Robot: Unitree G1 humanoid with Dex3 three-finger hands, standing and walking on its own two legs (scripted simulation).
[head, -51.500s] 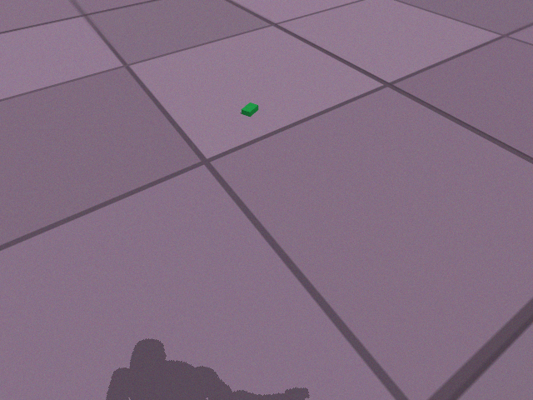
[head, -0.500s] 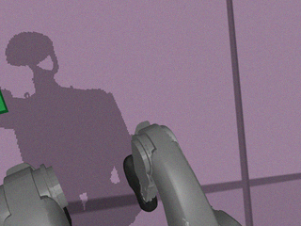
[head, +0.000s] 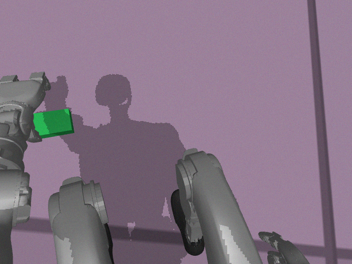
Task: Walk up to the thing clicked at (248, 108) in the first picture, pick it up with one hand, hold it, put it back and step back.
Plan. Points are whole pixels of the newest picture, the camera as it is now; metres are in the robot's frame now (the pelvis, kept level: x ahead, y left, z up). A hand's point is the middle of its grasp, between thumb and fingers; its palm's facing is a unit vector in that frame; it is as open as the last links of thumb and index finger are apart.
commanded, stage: withdraw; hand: left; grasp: from above
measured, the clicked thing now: (53, 123) +0.52 +0.24 -0.33
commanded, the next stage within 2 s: home in 0.10 s
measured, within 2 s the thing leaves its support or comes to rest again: neither
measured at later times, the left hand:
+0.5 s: hand (3, 97) +0.52 +0.27 -0.11, palm faces -0.35 -0.24 -0.91, open 11.7 cm
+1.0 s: hand out of the picture +0.30 +0.23 +0.10, palm faces -0.09 -0.87 -0.48, open 7.5 cm
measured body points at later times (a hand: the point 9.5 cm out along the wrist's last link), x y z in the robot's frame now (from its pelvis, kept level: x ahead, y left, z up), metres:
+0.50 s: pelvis +0.02 +0.01 +0.01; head +0.25 +0.05 +0.40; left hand +0.53 +0.28 -0.06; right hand +0.06 -0.24 -0.11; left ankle +0.09 +0.14 -0.32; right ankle +0.12 -0.13 -0.32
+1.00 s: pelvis +0.02 +0.00 +0.20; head +0.14 +0.04 +0.63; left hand +0.30 +0.27 +0.13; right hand +0.24 -0.23 +0.11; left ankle +0.09 +0.14 -0.32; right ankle +0.12 -0.13 -0.32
